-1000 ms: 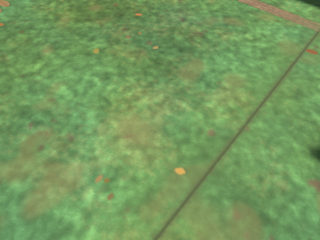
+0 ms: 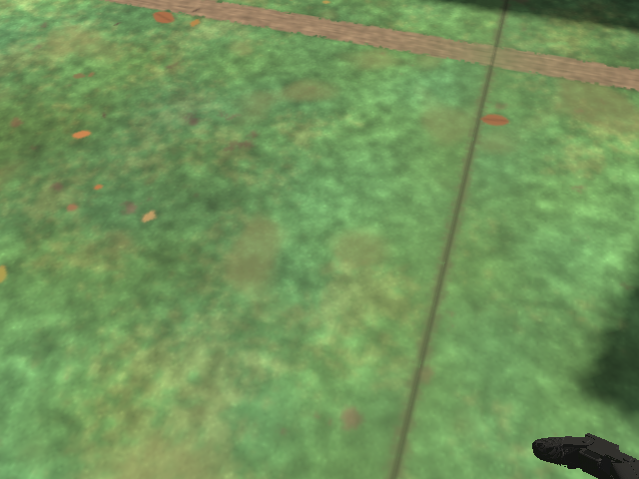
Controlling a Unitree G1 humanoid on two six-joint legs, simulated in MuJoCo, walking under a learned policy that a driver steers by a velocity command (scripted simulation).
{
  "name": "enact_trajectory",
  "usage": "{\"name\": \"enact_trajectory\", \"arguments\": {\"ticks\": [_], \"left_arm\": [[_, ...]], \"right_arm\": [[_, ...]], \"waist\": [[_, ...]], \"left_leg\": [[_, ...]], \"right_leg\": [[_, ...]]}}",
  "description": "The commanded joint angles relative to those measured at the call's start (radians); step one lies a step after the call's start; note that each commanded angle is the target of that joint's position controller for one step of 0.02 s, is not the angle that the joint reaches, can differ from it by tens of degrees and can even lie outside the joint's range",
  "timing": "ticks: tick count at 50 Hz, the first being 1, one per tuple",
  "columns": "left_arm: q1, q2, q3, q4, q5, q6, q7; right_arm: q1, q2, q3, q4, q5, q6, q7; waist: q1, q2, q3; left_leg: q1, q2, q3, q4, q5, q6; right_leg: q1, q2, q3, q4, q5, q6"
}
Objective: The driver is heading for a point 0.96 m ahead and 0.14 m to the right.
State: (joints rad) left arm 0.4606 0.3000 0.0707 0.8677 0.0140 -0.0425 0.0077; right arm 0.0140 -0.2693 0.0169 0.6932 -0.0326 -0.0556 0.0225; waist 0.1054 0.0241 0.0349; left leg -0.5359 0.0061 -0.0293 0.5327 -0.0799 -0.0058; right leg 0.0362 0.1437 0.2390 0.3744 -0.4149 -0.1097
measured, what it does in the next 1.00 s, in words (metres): walks ahead, turning right: left foot, then right foot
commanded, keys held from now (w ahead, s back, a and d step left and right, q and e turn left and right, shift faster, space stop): w+e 0.60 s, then w+q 0.40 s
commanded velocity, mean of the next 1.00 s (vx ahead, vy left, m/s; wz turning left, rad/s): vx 0.50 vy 0.00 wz -0.34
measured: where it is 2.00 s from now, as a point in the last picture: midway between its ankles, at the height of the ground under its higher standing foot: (462, 288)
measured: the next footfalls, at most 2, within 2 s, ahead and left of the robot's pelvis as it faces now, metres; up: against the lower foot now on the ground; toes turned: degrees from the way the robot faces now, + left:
left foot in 0.02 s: +0.19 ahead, +0.12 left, +0.00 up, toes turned -3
right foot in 0.54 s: +0.41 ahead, -0.15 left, +0.00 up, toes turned -24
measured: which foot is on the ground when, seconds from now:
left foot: up 0.00-0.00, down 0.02-0.54, up 0.56-1.00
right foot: down 0.00-0.04, up 0.06-0.52, down 0.54-1.00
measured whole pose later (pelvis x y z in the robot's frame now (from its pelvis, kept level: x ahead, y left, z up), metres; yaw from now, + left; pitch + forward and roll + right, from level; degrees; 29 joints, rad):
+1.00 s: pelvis +0.51 -0.13 +0.01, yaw -17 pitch +1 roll -1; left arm 0.38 0.23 0.03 0.90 0.02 -0.09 0.01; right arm 0.18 -0.25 -0.03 0.80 -0.03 -0.01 0.05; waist 0.04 0.04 0.03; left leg -0.65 0.05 0.03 0.72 0.00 0.04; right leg 0.12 0.11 -0.12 0.14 -0.29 -0.10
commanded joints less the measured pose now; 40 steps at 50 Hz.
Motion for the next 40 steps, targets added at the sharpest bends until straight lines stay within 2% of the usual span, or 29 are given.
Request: {"name": "enact_trajectory", "arguments": {"ticks": [1, 2, 3, 4, 5, 6, 7, 9, 12, 15, 18, 21, 23, 25, 26, 27, 28, 29, 30, 31, 32, 33, 34, 35, 37, 40], "left_arm": [[-0.079, 0.141, 0.027, -0.082, -0.012, -0.029, -0.012], [-0.005, 0.029, 0.001, -0.115, -0.042, -0.034, -0.012], [0.043, 0.083, 0.003, -0.123, -0.017, -0.024, -0.009], [-0.008, 0.123, 0.011, -0.096, 0.004, -0.008, -0.006], [-0.070, 0.115, 0.009, -0.099, 0.009, -0.003, -0.016], [-0.091, 0.097, 0.008, -0.104, 0.010, 0.003, -0.026], [-0.103, 0.088, 0.008, -0.109, 0.022, 0.014, -0.036], [-0.106, 0.067, 0.003, -0.114, 0.024, 0.034, -0.049], [-0.193, 0.052, -0.003, -0.154, 0.025, 0.044, -0.063], [-0.296, 0.038, -0.011, -0.194, 0.022, 0.043, -0.072], [-0.394, 0.010, -0.027, -0.227, 0.019, 0.035, -0.084], [-0.480, 0.007, -0.034, -0.261, 0.023, 0.033, -0.094], [-0.501, 0.015, -0.032, -0.275, 0.029, 0.033, -0.092], [-0.458, 0.030, -0.024, -0.268, 0.035, 0.033, -0.082], [-0.377, 0.045, -0.014, -0.247, 0.037, 0.029, -0.075], [-0.221, 0.068, 0.002, -0.197, 0.044, 0.019, -0.064], [-0.055, 0.145, 0.032, -0.153, 0.051, 0.017, -0.045], [-0.097, 0.263, 0.058, -0.174, 0.030, 0.023, -0.031], [-0.040, 0.245, 0.060, -0.187, 0.004, 0.032, -0.023], [-0.086, 0.195, 0.046, -0.158, 0.003, 0.032, -0.011], [-0.128, 0.125, 0.026, -0.148, 0.001, 0.024, -0.008], [-0.171, 0.087, 0.012, -0.146, 0.002, 0.012, -0.006], [-0.202, 0.059, 0.000, -0.145, 0.000, 0.001, -0.008], [-0.199, 0.050, -0.006, -0.136, 0.000, -0.013, -0.012], [-0.167, 0.069, -0.002, -0.105, -0.002, -0.033, -0.017], [-0.118, 0.077, -0.001, -0.071, 0.002, -0.042, -0.017]], "right_arm": [[0.333, -0.215, -0.073, 0.014, -0.010, -0.036, -0.037], [0.411, -0.295, -0.096, 0.004, -0.038, -0.032, -0.051], [0.354, -0.291, -0.103, 0.004, -0.019, -0.014, -0.045], [0.284, -0.186, -0.085, -0.010, -0.009, -0.008, -0.041], [0.239, -0.118, -0.069, -0.010, -0.003, -0.008, -0.036], [0.222, -0.098, -0.063, -0.004, -0.007, -0.010, -0.035], [0.235, -0.093, -0.061, 0.012, -0.004, -0.016, -0.037], [0.266, -0.095, -0.064, 0.036, 0.007, -0.037, -0.029], [0.289, -0.104, -0.073, 0.058, 0.016, -0.054, -0.021], [0.317, -0.101, -0.076, 0.081, 0.013, -0.051, -0.019], [0.333, -0.109, -0.080, 0.098, 0.013, -0.048, -0.019], [0.376, -0.135, -0.088, 0.120, 0.013, -0.041, -0.027], [0.404, -0.148, -0.092, 0.138, 0.012, -0.029, -0.033], [0.414, -0.177, -0.097, 0.151, 0.009, -0.014, -0.041], [0.417, -0.193, -0.100, 0.154, 0.008, -0.004, -0.043], [0.408, -0.198, -0.100, 0.147, 0.013, 0.004, -0.045], [0.412, -0.169, -0.091, 0.115, 0.007, 0.004, -0.042], [0.435, -0.055, -0.068, 0.035, 0.008, -0.001, -0.018], [0.300, -0.145, -0.085, 0.011, -0.001, -0.008, -0.018], [0.263, -0.124, -0.078, 0.003, 0.020, -0.016, -0.015], [0.292, -0.105, -0.068, 0.027, 0.024, -0.024, -0.016], [0.315, -0.095, -0.066, 0.049, 0.014, -0.015, -0.015], [0.362, -0.088, -0.063, 0.070, 0.000, 0.004, -0.011], [0.386, -0.084, -0.064, 0.088, -0.005, 0.022, -0.005], [0.377, -0.075, -0.068, 0.095, 0.002, 0.038, 0.008], [0.269, -0.068, -0.073, 0.076, 0.010, 0.043, 0.014]], "waist": [[-0.224, -0.014, -0.229], [-0.205, 0.182, -0.358], [-0.148, 0.257, -0.381], [-0.133, 0.088, -0.224], [-0.133, 0.006, -0.118], [-0.116, 0.023, -0.073], [-0.108, 0.064, -0.042], [-0.097, 0.081, -0.037], [-0.096, 0.072, -0.017], [-0.110, 0.062, 0.010], [-0.130, 0.063, 0.026], [-0.154, 0.061, 0.046], [-0.159, 0.060, 0.048], [-0.131, 0.078, 0.006], [-0.094, 0.080, -0.047], [-0.024, 0.050, -0.135], [0.039, -0.050, -0.251], [-0.045, -0.293, -0.320], [0.036, -0.130, -0.335], [-0.002, -0.088, -0.198], [-0.051, -0.039, -0.118], [-0.094, -0.020, -0.082], [-0.129, -0.035, -0.080], [-0.137, -0.050, -0.084], [-0.142, -0.051, -0.057], [-0.107, -0.054, 0.009]], "left_leg": [[0.583, 0.094, -0.105, -0.094, -0.147, 0.077], [0.849, 0.387, -0.499, -0.140, -0.293, 0.158], [0.817, 0.454, -0.782, -0.231, -0.340, 0.222], [0.677, 0.409, -0.643, -0.237, -0.415, 0.209], [0.549, 0.350, -0.478, -0.262, -0.344, 0.188], [0.475, 0.303, -0.363, -0.290, -0.251, 0.162], [0.425, 0.272, -0.276, -0.309, -0.158, 0.152], [0.396, 0.255, -0.178, -0.329, -0.007, 0.154], [0.414, 0.264, -0.075, -0.371, 0.086, 0.171], [0.436, 0.243, 0.031, -0.386, 0.150, 0.166], [0.444, 0.218, 0.127, -0.379, 0.185, 0.144], [0.500, 0.244, 0.169, -0.366, 0.224, 0.130], [0.567, 0.261, 0.197, -0.314, 0.335, 0.118], [0.615, 0.267, 0.239, -0.166, 0.650, 0.103], [0.621, 0.266, 0.254, -0.025, 0.764, 0.100], [0.548, 0.250, 0.278, 0.190, 0.719, 0.083], [0.338, 0.226, 0.281, 0.486, 0.397, 0.052], [-0.113, 0.029, 0.228, 0.821, -0.483, -0.011], [-0.225, 0.013, 0.028, 0.893, -0.446, -0.009], [-0.261, 0.074, 0.017, 0.854, -0.316, 0.006], [-0.186, 0.105, 0.026, 0.755, -0.257, 0.012], [-0.111, 0.127, 0.023, 0.685, -0.247, 0.011], [-0.033, 0.134, 0.021, 0.648, -0.243, 0.007], [0.013, 0.129, 0.026, 0.633, -0.235, 0.006], [-0.002, 0.120, 0.029, 0.594, -0.184, 0.009], [-0.118, 0.108, 0.002, 0.509, -0.064, 0.014]], "right_leg": [[-0.224, -0.140, 0.062, 0.438, 0.703, -0.004], [-0.502, -0.012, -0.068, 0.746, 0.121, 0.031], [-0.639, -0.017, -0.110, 0.880, -0.132, 0.028], [-0.677, -0.092, -0.112, 0.923, -0.032, 0.026], [-0.661, -0.123, -0.130, 0.884, 0.045, 0.033], [-0.641, -0.151, -0.140, 0.844, 0.074, 0.039], [-0.626, -0.170, -0.148, 0.821, 0.083, 0.046], [-0.614, -0.178, -0.162, 0.814, 0.104, 0.053], [-0.700, -0.199, -0.170, 0.783, 0.181, 0.064], [-0.755, -0.207, -0.195, 0.674, 0.280, 0.078], [-0.705, -0.206, -0.247, 0.480, 0.389, 0.072], [-0.662, -0.199, -0.306, 0.342, 0.365, 0.044], [-0.637, -0.177, -0.338, 0.285, 0.292, 0.016], [-0.537, -0.113, -0.378, 0.248, 0.180, -0.023], [-0.442, -0.071, -0.385, 0.223, 0.141, -0.049], [-0.241, -0.036, -0.374, 0.151, 0.170, -0.079], [0.025, -0.177, -0.166, 0.111, 0.058, -0.128], [0.300, -0.469, 0.376, 0.029, 0.053, -0.261], [0.303, -0.484, 0.500, -0.063, 0.147, -0.276], [0.203, -0.468, 0.292, -0.063, 0.299, -0.248], [0.055, -0.426, 0.179, -0.073, 0.463, -0.208], [-0.045, -0.378, 0.089, -0.091, 0.547, -0.168], [-0.116, -0.348, 0.022, -0.119, 0.590, -0.147], [-0.157, -0.337, -0.017, -0.140, 0.629, -0.139], [-0.177, -0.321, -0.075, -0.184, 0.639, -0.127], [-0.144, -0.311, -0.141, -0.239, 0.589, -0.085]]}}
